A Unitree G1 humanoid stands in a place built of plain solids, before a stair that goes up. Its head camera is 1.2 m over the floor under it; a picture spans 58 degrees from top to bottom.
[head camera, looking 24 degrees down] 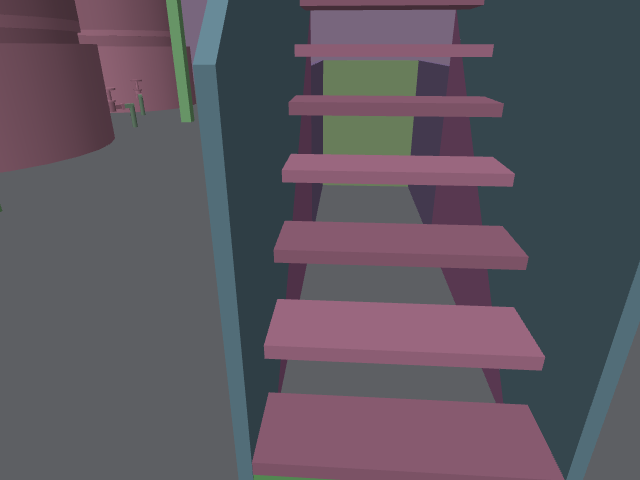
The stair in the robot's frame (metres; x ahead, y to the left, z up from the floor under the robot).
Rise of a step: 0.20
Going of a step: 0.23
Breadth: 0.88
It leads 4 degrees to the right of straight ahead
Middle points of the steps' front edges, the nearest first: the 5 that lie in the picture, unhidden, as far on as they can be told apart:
1.00 -0.23 0.40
1.23 -0.25 0.61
1.46 -0.26 0.81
1.69 -0.28 1.01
1.92 -0.29 1.21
